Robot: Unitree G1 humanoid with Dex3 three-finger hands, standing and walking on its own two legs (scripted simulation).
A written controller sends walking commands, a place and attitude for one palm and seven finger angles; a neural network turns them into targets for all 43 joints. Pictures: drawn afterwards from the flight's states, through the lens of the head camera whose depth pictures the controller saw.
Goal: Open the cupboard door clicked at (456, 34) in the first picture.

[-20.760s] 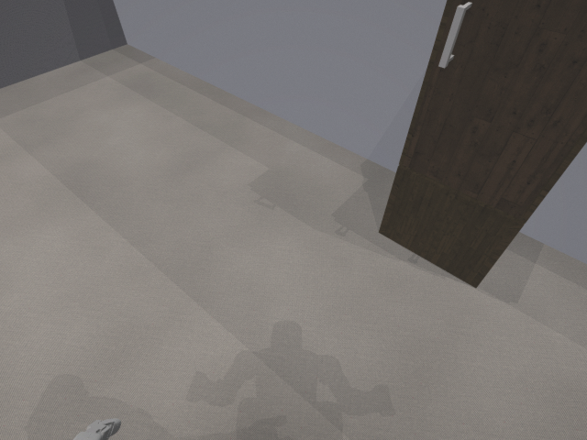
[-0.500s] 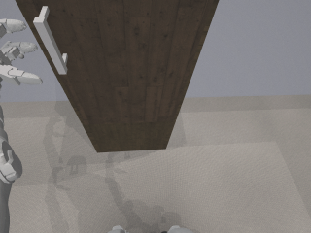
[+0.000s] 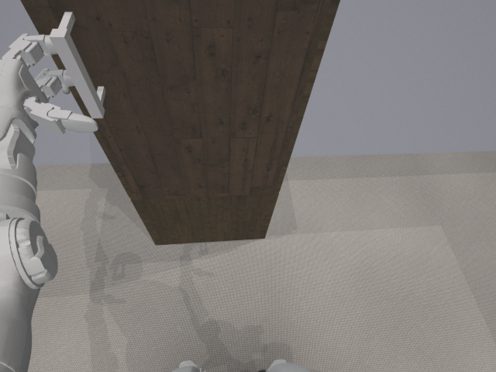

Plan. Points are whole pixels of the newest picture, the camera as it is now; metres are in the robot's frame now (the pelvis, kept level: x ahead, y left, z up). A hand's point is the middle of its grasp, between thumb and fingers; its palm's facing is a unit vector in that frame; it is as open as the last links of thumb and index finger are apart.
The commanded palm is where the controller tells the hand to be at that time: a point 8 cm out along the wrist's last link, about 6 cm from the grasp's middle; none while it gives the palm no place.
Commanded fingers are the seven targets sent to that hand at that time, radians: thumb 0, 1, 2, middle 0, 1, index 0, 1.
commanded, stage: slide the fingers in behind the handle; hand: left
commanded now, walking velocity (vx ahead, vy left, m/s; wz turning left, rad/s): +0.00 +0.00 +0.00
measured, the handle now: (83, 70) +0.55 +0.21 +0.14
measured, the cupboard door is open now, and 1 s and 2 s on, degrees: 0 0 0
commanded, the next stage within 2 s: close the thumb around the handle in 0.98 s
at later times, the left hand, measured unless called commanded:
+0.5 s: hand (81, 91) +0.51 +0.21 +0.14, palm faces -0.01 -1.00 +0.01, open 14.0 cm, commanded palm +0.48 +0.25 +0.14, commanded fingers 0.00 -0.50 0.30 -0.30 -1.20 -0.30 -1.20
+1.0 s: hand (81, 91) +0.50 +0.20 +0.15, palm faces +0.00 -1.00 +0.00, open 14.0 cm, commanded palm +0.47 +0.25 +0.14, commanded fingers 0.00 -0.50 0.30 -0.30 -1.20 -0.30 -1.20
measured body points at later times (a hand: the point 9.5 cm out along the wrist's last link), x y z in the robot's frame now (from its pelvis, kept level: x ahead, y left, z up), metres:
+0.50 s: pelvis +0.01 +0.00 +0.00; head +0.09 +0.01 +0.44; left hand +0.50 +0.26 +0.15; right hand +0.02 -0.27 -0.11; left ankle +0.01 +0.09 -0.71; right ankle -0.01 -0.10 -0.71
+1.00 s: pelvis +0.00 +0.00 +0.00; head +0.08 +0.01 +0.45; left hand +0.49 +0.26 +0.15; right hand +0.01 -0.27 -0.11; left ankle +0.01 +0.09 -0.71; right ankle -0.01 -0.10 -0.71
